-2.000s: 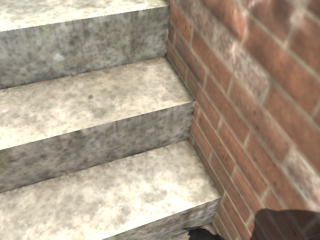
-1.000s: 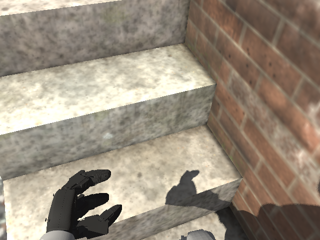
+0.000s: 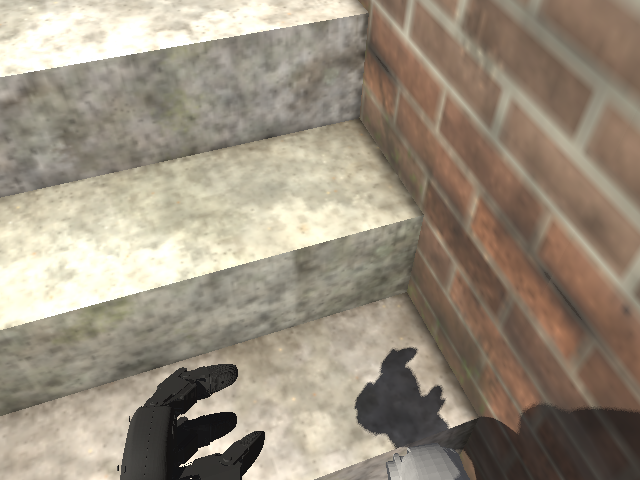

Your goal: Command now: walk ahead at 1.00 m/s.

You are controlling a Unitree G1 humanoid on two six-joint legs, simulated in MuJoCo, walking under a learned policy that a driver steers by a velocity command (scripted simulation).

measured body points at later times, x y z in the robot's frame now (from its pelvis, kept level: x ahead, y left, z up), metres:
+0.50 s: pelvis +0.26 +0.04 +0.21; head +0.31 +0.03 +0.66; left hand +0.24 +0.36 +0.11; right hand +0.53 -0.12 +0.15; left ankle +0.36 +0.20 -0.25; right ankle +0.18 -0.10 -0.54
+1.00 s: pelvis +0.55 +0.17 +0.45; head +0.59 +0.20 +0.90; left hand +0.78 +0.43 +0.46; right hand +0.64 -0.08 +0.33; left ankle +0.42 +0.20 -0.29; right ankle +0.70 +0.14 -0.15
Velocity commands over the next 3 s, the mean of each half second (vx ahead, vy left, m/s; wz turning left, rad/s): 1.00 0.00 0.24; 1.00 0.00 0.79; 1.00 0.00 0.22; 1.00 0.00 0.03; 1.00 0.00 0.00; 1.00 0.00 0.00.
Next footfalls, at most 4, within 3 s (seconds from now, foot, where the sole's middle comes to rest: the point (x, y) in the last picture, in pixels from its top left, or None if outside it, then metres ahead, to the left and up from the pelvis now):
0.12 right None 0.22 -0.10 -0.57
0.60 left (179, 441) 0.43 0.21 -0.38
1.00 right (223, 194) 0.73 0.15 -0.18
1.40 left None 0.84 0.58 0.01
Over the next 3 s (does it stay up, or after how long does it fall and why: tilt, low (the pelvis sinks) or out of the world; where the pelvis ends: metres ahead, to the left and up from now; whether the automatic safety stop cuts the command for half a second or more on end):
stays up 0.86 0.19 0.76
